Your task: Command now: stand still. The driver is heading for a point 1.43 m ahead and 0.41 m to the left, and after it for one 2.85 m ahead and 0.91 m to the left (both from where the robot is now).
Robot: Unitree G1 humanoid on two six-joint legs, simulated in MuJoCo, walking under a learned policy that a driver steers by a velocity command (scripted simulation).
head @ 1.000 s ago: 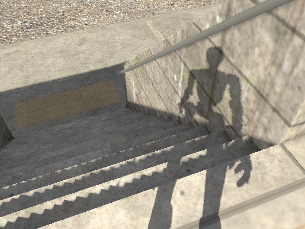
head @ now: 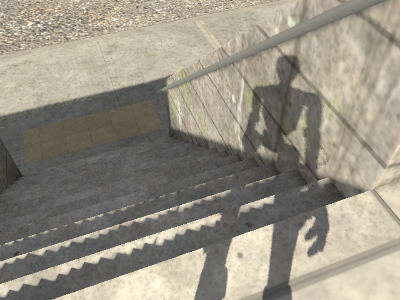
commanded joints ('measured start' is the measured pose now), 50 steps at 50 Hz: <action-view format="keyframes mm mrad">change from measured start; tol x16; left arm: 1 102 69 10 -1 0 -3 2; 35 258 141 62 9 24 -22 -10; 50 64 83 65 -116 20 -32 -71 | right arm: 1 74 -68 -9 -1 0 -2 -2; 37 -124 -79 -37 -191 -15 -69 46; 43 414 -247 -110 -77 -6 -80 36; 50 170 -92 -44 -127 -12 -103 34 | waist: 1 0 -11 65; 39 17 -117 160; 43 -160 298 -92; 46 -36 18 118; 50 34 46 87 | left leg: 1 65 85 -76 -34 131 35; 26 68 79 -62 -25 85 27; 30 -162 -30 57 181 -246 42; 35 -471 54 60 391 -291 71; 39 -268 14 97 249 -184 86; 41 162 -68 140 97 -55 94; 42 361 43 -9 19 -134 116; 43 469 341 -497 -193 -376 202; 45 249 375 -582 -254 -506 240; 50 117 217 -193 -260 32 181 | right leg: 1 -136 -127 89 -85 220 -20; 25 -125 -130 85 -85 266 -20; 31 -123 -258 320 -252 -460 -162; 36 64 -339 345 -227 -90 -230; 41 -220 -207 113 30 295 -120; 42 -336 -125 11 278 283 -78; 43 -512 8 -109 638 -103 -25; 45 -627 -72 2 896 -105 -60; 50 -551 -127 -30 774 71 -36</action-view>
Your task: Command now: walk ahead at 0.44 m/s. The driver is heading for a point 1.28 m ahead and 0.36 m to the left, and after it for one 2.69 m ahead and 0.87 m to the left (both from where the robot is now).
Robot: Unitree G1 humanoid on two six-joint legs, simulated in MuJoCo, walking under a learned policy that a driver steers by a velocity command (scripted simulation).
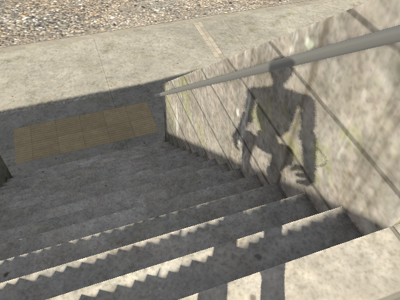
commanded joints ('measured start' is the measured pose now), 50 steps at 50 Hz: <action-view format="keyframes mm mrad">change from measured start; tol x32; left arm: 1 45 32 14 -36 -4 16 -11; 11 -352 7 -6 -186 -19 27 -11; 18 197 223 69 -64 17 -3 20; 50 -10 159 37 -173 -42 10 78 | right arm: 1 124 -72 4 3 -2 -26 -10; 41 -203 -135 -24 -198 -27 91 -6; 47 450 -231 -61 -25 -19 49 -1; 50 118 -234 -35 -130 30 21 13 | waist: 1 21 84 101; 19 113 -96 -274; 47 -350 173 6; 50 -31 80 128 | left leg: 1 60 268 -271 -253 214 80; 15 192 260 -99 63 1099 39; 17 21 200 -67 505 771 28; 18 -217 41 -30 879 -94 3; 19 -409 -33 -148 1049 -242 -1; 29 -341 116 -107 472 82 -54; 42 -516 82 -65 654 100 -32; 46 292 12 37 389 186 20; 48 150 381 -552 78 901 145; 50 -45 413 -522 51 513 174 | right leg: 1 -215 -40 11 -7 58 12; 16 260 106 -84 -658 189 -79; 19 695 -370 699 -838 85 -314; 29 215 -147 140 -987 488 -104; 40 397 -228 174 -680 622 -174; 46 -134 -89 -3 -75 883 -64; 48 -426 206 174 472 -136 -15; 50 -434 111 205 397 -87 21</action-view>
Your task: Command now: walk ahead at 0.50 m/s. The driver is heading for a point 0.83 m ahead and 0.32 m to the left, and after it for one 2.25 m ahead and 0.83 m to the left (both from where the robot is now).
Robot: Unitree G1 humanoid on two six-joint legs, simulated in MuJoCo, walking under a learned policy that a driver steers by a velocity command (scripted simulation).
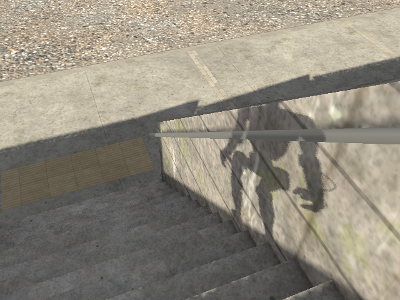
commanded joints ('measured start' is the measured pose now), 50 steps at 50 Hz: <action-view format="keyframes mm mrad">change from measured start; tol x64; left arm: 1 -31 106 33 -88 25 14 22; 50 -66 41 -27 -207 69 69 11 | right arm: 1 75 -138 -11 -35 10 -21 -2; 50 91 -251 -42 -79 26 51 -20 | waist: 1 53 29 158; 50 23 185 -205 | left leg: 1 37 351 -462 -373 695 187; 14 -283 130 -152 -136 -125 81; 19 -5 77 -200 533 378 109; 21 -454 -96 -138 1101 -387 86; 35 -357 17 -236 82 1102 -35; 44 170 96 -159 -587 733 107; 47 669 301 -362 -66 1965 140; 50 366 360 -621 -275 876 308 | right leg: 1 -398 -5 101 112 67 31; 20 521 -202 -62 -1290 952 12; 36 -207 -330 -53 -639 -288 -19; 50 -742 -153 -68 705 -157 103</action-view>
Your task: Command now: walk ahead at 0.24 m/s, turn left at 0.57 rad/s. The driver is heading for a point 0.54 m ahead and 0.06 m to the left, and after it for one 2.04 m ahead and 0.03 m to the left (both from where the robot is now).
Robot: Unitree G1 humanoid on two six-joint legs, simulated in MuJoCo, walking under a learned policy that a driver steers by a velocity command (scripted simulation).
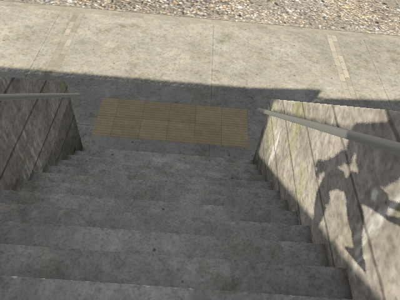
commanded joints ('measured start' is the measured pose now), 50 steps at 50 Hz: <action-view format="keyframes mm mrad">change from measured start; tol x16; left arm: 1 -9 61 1 -81 29 24 15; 28 -256 31 -4 -215 -33 19 -54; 46 441 127 35 22 -29 -9 -60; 50 357 144 38 60 -23 -36 -57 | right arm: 1 198 -152 -14 -9 -15 8 -35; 28 37 3 83 -170 -21 9 -66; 39 227 -51 62 -112 -41 -23 -18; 43 -52 -19 65 -135 -30 -10 -8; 50 3 -10 54 -86 -59 -25 -26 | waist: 1 -34 58 -151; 31 -176 100 13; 41 36 -175 -318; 50 -12 -121 -48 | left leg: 1 340 356 -477 -72 671 229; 5 11 230 -482 -83 557 72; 8 112 193 -509 -41 652 26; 15 211 116 -610 15 330 32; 27 -34 10 -588 120 47 106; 35 -51 -60 -497 399 275 119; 37 -157 -85 -445 572 60 126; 39 -481 -123 -275 829 -670 109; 46 -776 -35 42 1205 -729 107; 50 -632 43 55 1053 -546 31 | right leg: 1 -458 -1 93 -72 257 38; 5 -349 85 59 -437 600 117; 22 -248 140 209 -1009 854 109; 29 274 54 185 -1694 1141 31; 35 537 0 50 -2075 1076 31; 38 847 -95 47 -1901 1352 -35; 39 1158 -174 24 -1608 1454 -70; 42 1099 -164 88 -1683 766 -100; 46 984 -197 321 -1575 1158 -220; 50 638 -231 439 -1707 673 -303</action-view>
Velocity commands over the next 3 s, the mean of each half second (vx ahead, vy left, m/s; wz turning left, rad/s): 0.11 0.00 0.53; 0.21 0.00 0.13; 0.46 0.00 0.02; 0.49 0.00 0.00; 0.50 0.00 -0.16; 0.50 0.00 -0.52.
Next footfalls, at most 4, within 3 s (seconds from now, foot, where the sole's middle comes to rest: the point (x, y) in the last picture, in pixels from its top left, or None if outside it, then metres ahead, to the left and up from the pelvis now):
0.74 right None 0.29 -0.14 -0.96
1.12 left None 0.26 0.09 -0.80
1.28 left None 0.35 0.15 -0.96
1.74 right None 0.56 0.07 -1.17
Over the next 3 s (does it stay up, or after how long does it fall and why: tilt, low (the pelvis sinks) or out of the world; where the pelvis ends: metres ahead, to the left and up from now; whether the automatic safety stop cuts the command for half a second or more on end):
stays up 1.02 0.22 -0.84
